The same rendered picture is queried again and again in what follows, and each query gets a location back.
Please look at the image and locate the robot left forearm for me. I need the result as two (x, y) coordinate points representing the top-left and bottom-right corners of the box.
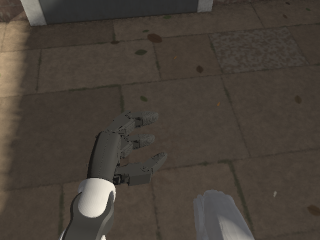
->
(58, 178), (116, 240)

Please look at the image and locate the left robot hand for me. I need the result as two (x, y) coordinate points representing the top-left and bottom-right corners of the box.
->
(86, 110), (168, 186)

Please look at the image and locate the robot right thigh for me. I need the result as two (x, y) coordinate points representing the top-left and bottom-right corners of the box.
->
(193, 191), (255, 240)

